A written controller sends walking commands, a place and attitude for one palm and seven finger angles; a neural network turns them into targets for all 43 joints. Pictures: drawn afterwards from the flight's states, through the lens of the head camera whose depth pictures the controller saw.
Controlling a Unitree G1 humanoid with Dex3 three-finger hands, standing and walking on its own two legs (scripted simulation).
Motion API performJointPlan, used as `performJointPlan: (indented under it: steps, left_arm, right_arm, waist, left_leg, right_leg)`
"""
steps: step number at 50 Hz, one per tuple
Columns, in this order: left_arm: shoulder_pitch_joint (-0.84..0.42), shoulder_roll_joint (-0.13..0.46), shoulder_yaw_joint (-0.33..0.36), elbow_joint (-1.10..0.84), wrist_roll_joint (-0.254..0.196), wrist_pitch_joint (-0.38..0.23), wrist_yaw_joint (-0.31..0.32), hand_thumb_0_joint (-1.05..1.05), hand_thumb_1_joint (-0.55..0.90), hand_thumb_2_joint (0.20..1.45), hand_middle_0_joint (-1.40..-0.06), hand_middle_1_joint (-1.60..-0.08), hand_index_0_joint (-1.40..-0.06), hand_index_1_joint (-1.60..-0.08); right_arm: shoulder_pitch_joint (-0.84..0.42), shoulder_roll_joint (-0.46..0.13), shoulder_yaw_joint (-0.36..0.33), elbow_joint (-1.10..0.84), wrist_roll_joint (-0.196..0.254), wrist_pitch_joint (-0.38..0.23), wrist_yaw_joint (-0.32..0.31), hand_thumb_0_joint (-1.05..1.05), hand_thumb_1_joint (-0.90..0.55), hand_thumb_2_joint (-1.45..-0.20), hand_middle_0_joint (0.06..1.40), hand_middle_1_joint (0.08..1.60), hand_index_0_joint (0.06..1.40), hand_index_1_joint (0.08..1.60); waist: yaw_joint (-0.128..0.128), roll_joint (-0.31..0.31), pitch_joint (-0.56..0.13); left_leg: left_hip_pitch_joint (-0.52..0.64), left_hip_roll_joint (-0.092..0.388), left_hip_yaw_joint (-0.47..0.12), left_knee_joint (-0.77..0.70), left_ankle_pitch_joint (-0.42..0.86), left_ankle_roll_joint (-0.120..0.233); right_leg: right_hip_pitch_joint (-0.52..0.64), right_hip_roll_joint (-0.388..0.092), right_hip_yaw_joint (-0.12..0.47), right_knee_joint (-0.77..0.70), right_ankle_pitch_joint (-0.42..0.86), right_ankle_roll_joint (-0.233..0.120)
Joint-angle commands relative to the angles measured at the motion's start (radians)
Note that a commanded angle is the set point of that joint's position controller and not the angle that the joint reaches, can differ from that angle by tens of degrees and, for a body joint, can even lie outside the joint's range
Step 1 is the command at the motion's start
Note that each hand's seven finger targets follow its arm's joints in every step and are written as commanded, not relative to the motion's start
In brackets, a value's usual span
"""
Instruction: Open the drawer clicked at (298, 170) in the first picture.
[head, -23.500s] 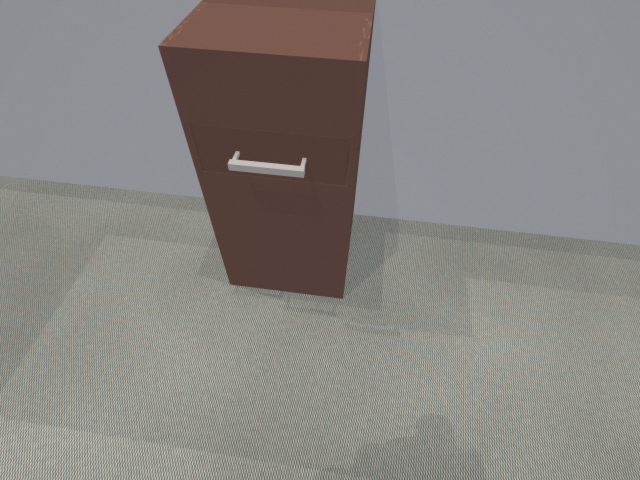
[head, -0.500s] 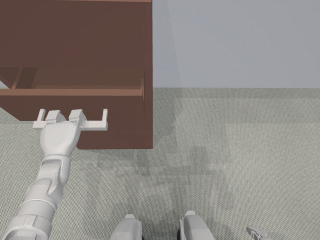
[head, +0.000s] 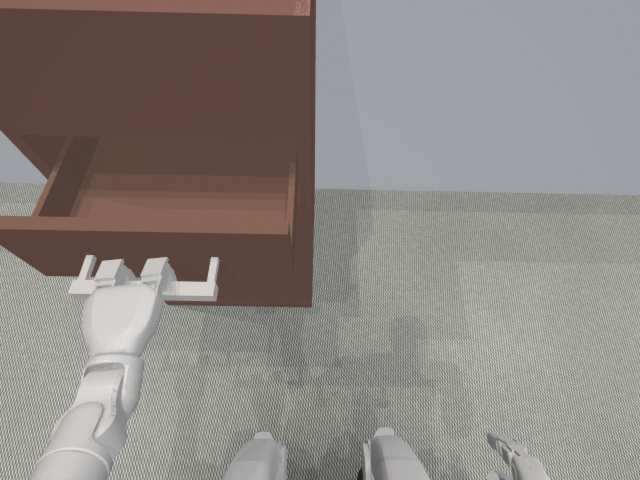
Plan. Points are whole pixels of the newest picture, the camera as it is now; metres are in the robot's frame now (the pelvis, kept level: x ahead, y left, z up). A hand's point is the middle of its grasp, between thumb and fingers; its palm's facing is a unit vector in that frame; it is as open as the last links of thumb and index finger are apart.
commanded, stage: pull the drawer open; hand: left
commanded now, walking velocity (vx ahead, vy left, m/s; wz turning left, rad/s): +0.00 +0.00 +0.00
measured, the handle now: (148, 277) +0.38 +0.25 -0.04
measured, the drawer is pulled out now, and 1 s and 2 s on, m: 0.15 0.26 0.30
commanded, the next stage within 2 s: open the thumb to release the handle in 1.52 s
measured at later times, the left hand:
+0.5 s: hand (134, 365) +0.26 +0.25 -0.06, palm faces -0.05 -0.04 -1.00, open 5.7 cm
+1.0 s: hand (122, 413) +0.21 +0.25 -0.06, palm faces -0.08 -0.04 -1.00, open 5.7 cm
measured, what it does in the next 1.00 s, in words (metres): stands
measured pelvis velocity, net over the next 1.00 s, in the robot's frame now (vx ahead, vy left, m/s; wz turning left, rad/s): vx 0.00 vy -0.01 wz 0.00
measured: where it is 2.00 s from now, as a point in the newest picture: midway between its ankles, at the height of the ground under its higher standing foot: outside the picture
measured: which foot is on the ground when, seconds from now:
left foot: down 0.00-1.00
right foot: down 0.00-1.00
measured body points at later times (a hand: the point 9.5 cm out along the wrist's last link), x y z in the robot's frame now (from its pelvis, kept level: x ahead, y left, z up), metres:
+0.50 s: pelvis -0.01 -0.01 +0.00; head +0.10 -0.01 +0.43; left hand +0.26 +0.25 -0.01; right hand +0.15 -0.26 -0.13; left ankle -0.02 +0.10 -0.65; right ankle +0.01 -0.13 -0.65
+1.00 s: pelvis +0.00 -0.01 -0.01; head +0.11 -0.01 +0.43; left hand +0.20 +0.25 -0.01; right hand +0.20 -0.25 -0.13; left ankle -0.02 +0.10 -0.65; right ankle +0.01 -0.13 -0.65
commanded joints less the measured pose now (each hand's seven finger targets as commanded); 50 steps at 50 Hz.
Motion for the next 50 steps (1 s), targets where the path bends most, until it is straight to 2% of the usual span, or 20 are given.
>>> performJointPlan:
  steps: [1,3,6,7,11,13,16,19,23,25,30,33,36,37,41,43,44,46,49,50]
  left_arm:
    - [-0.038,0.207,0.115,-0.148,-0.001,0.003,0.059,0.0,0.9,0.9,-0.4,-1.35,-0.4,-1.35]
    - [0.001,0.175,0.095,-0.154,-0.007,0.006,0.062,0.0,0.9,0.9,-0.4,-1.35,-0.4,-1.35]
    - [0.032,0.205,0.124,-0.177,-0.008,0.009,0.065,0.0,0.9,0.9,-0.4,-1.35,-0.4,-1.35]
    - [0.027,0.179,0.101,-0.187,-0.007,0.012,0.065,0.0,0.9,0.9,-0.4,-1.35,-0.4,-1.35]
    - [0.113,0.168,0.101,-0.221,-0.014,0.013,0.065,0.0,0.9,0.9,-0.4,-1.35,-0.4,-1.35]
    - [0.116,0.15,0.083,-0.242,-0.017,0.013,0.068,0.0,0.9,0.9,-0.4,-1.35,-0.4,-1.35]
    - [0.162,0.178,0.118,-0.253,-0.016,0.009,0.072,0.0,0.9,0.9,-0.4,-1.35,-0.4,-1.35]
    - [0.205,0.143,0.089,-0.278,-0.017,0.008,0.078,0.0,0.9,0.9,-0.4,-1.35,-0.4,-1.35]
    - [0.255,0.15,0.106,-0.299,-0.018,0.004,0.088,0.0,0.9,0.9,-0.4,-1.35,-0.4,-1.35]
    - [0.272,0.172,0.132,-0.324,-0.022,0.005,0.09,0.0,0.9,0.9,-0.4,-1.35,-0.4,-1.35]
    - [0.388,0.156,0.126,-0.391,-0.029,0.014,0.1,0.0,0.9,0.9,-0.4,-1.35,-0.4,-1.35]
    - [0.423,0.145,0.121,-0.394,-0.027,0.016,0.106,0.0,0.9,0.9,-0.4,-1.35,-0.4,-1.35]
    - [0.494,0.155,0.139,-0.41,-0.028,0.012,0.111,0.0,0.9,0.9,-0.4,-1.35,-0.4,-1.35]
    - [0.487,0.137,0.117,-0.425,-0.029,0.013,0.111,0.0,0.9,0.9,-0.4,-1.35,-0.4,-1.35]
    - [0.567,0.151,0.143,-0.456,-0.028,0.001,0.12,0.0,0.9,0.9,-0.4,-1.35,-0.4,-1.35]
    - [0.602,0.146,0.145,-0.463,-0.032,-0.003,0.12,0.0,0.9,0.9,-0.4,-1.35,-0.4,-1.35]
    - [0.61,0.133,0.131,-0.482,-0.035,-0.004,0.117,0.0,0.9,0.9,-0.4,-1.35,-0.4,-1.35]
    - [0.632,0.148,0.149,-0.496,-0.03,-0.01,0.124,0.0,0.9,0.9,-0.4,-1.35,-0.4,-1.35]
    - [0.647,0.128,0.126,-0.517,-0.031,-0.016,0.12,0.0,0.9,0.9,-0.4,-1.35,-0.4,-1.35]
    - [0.657,0.144,0.148,-0.522,-0.037,-0.016,0.121,0.0,0.9,0.9,-0.4,-1.35,-0.4,-1.35]
  right_arm:
    - [0.019,-0.15,-0.049,-0.084,-0.007,-0.028,-0.023,0.0,-0.9,-0.9,0.2,0.3,0.2,0.3]
    - [0.016,-0.145,-0.049,-0.091,-0.004,-0.031,-0.021,0.0,-0.9,-0.9,0.2,0.3,0.2,0.3]
    - [0.006,-0.147,-0.049,-0.096,-0.002,-0.029,-0.023,0.0,-0.9,-0.9,0.2,0.3,0.2,0.3]
    - [0.007,-0.144,-0.052,-0.099,0.0,-0.032,-0.023,0.0,-0.9,-0.9,0.2,0.3,0.2,0.3]
    - [-0.011,-0.141,-0.048,-0.114,0.002,-0.037,-0.024,0.0,-0.9,-0.9,0.2,0.3,0.2,0.3]
    - [-0.015,-0.139,-0.048,-0.115,0.003,-0.042,-0.023,0.0,-0.9,-0.9,0.2,0.3,0.2,0.3]
    - [-0.028,-0.14,-0.046,-0.116,0.001,-0.045,-0.027,0.0,-0.9,-0.9,0.2,0.3,0.2,0.3]
    - [-0.031,-0.136,-0.047,-0.124,0.001,-0.052,-0.022,0.0,-0.9,-0.9,0.2,0.3,0.2,0.3]
    - [-0.043,-0.135,-0.045,-0.127,-0.003,-0.056,-0.023,0.0,-0.9,-0.9,0.2,0.3,0.2,0.3]
    - [-0.046,-0.138,-0.045,-0.129,-0.004,-0.057,-0.023,0.0,-0.9,-0.9,0.2,0.3,0.2,0.3]
    - [-0.062,-0.133,-0.042,-0.149,-0.004,-0.058,-0.018,0.0,-0.9,-0.9,0.2,0.3,0.2,0.3]
    - [-0.077,-0.128,-0.041,-0.151,-0.003,-0.058,-0.018,0.0,-0.9,-0.9,0.2,0.3,0.2,0.3]
    - [-0.091,-0.124,-0.035,-0.159,-0.005,-0.062,-0.019,0.0,-0.9,-0.9,0.2,0.3,0.2,0.3]
    - [-0.087,-0.124,-0.038,-0.162,-0.005,-0.064,-0.016,0.0,-0.9,-0.9,0.2,0.3,0.2,0.3]
    - [-0.101,-0.121,-0.034,-0.172,-0.01,-0.065,-0.014,0.0,-0.9,-0.9,0.2,0.3,0.2,0.3]
    - [-0.103,-0.119,-0.036,-0.176,-0.01,-0.064,-0.01,0.0,-0.9,-0.9,0.2,0.3,0.2,0.3]
    - [-0.101,-0.119,-0.037,-0.184,-0.012,-0.065,-0.008,0.0,-0.9,-0.9,0.2,0.3,0.2,0.3]
    - [-0.114,-0.117,-0.033,-0.186,-0.013,-0.062,-0.009,0.0,-0.9,-0.9,0.2,0.3,0.2,0.3]
    - [-0.114,-0.116,-0.035,-0.194,-0.017,-0.064,-0.004,0.0,-0.9,-0.9,0.2,0.3,0.2,0.3]
    - [-0.121,-0.117,-0.034,-0.196,-0.016,-0.063,-0.006,0.0,-0.9,-0.9,0.2,0.3,0.2,0.3]
  waist:
    - [0.053,0.027,-0.352]
    - [0.054,0.032,-0.354]
    - [0.07,0.024,-0.375]
    - [0.057,0.023,-0.368]
    - [0.071,0.021,-0.36]
    - [0.059,0.014,-0.341]
    - [0.071,0.0,-0.347]
    - [0.064,0.009,-0.324]
    - [0.069,-0.007,-0.319]
    - [0.079,0.003,-0.33]
    - [0.089,0.029,-0.333]
    - [0.079,-0.014,-0.307]
    - [0.097,0.019,-0.303]
    - [0.083,0.012,-0.306]
    - [0.102,0.011,-0.319]
    - [0.101,-0.007,-0.312]
    - [0.096,0.001,-0.317]
    - [0.108,0.028,-0.321]
    - [0.097,0.011,-0.306]
    - [0.104,0.022,-0.301]
  left_leg:
    - [0.268,-0.034,-0.037,-0.123,0.518,-0.017]
    - [0.275,-0.037,-0.034,-0.125,0.516,-0.018]
    - [0.276,-0.038,-0.034,-0.122,0.526,-0.018]
    - [0.281,-0.037,-0.033,-0.12,0.526,-0.017]
    - [0.284,-0.037,-0.035,-0.126,0.527,-0.02]
    - [0.279,-0.037,-0.033,-0.128,0.502,-0.018]
    - [0.265,-0.039,-0.032,-0.125,0.489,-0.017]
    - [0.268,-0.04,-0.03,-0.124,0.48,-0.017]
    - [0.252,-0.043,-0.031,-0.114,0.464,-0.016]
    - [0.251,-0.044,-0.033,-0.112,0.472,-0.018]
    - [0.271,-0.042,-0.034,-0.109,0.519,-0.021]
    - [0.252,-0.044,-0.031,-0.102,0.475,-0.019]
    - [0.254,-0.046,-0.031,-0.101,0.494,-0.022]
    - [0.264,-0.042,-0.033,-0.094,0.499,-0.019]
    - [0.259,-0.044,-0.035,-0.083,0.536,-0.021]
    - [0.257,-0.044,-0.034,-0.077,0.537,-0.021]
    - [0.258,-0.043,-0.032,-0.075,0.532,-0.019]
    - [0.261,-0.044,-0.035,-0.069,0.558,-0.022]
    - [0.257,-0.042,-0.036,-0.064,0.529,-0.02]
    - [0.251,-0.042,-0.04,-0.066,0.541,-0.02]
  right_leg:
    - [0.204,0.031,-0.041,-0.074,0.406,-0.056]
    - [0.21,0.032,-0.043,-0.08,0.406,-0.057]
    - [0.223,0.031,-0.038,-0.072,0.416,-0.057]
    - [0.217,0.033,-0.037,-0.077,0.425,-0.056]
    - [0.219,0.032,-0.038,-0.077,0.412,-0.057]
    - [0.214,0.032,-0.039,-0.086,0.402,-0.056]
    - [0.221,0.031,-0.032,-0.076,0.403,-0.057]
    - [0.212,0.031,-0.034,-0.082,0.397,-0.058]
    - [0.208,0.03,-0.032,-0.073,0.393,-0.057]
    - [0.218,0.03,-0.031,-0.064,0.401,-0.061]
    - [0.222,0.029,-0.031,-0.056,0.426,-0.062]
    - [0.211,0.03,-0.024,-0.062,0.417,-0.058]
    - [0.209,0.029,-0.024,-0.046,0.42,-0.06]
    - [0.202,0.028,-0.028,-0.05,0.427,-0.059]
    - [0.206,0.028,-0.022,-0.029,0.449,-0.059]
    - [0.21,0.029,-0.019,-0.03,0.46,-0.058]
    - [0.217,0.025,-0.021,-0.034,0.469,-0.058]
    - [0.197,0.026,-0.02,-0.016,0.46,-0.059]
    - [0.187,0.026,-0.023,-0.022,0.447,-0.059]
    - [0.188,0.026,-0.028,-0.014,0.442,-0.062]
